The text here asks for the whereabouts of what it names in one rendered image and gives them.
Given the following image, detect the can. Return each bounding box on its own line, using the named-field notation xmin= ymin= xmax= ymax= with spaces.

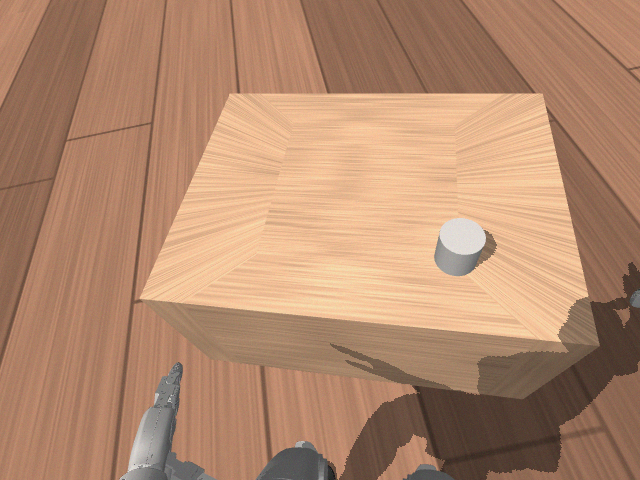
xmin=434 ymin=218 xmax=486 ymax=276

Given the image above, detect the left robot hand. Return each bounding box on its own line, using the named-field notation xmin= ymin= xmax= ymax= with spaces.
xmin=127 ymin=362 xmax=217 ymax=480

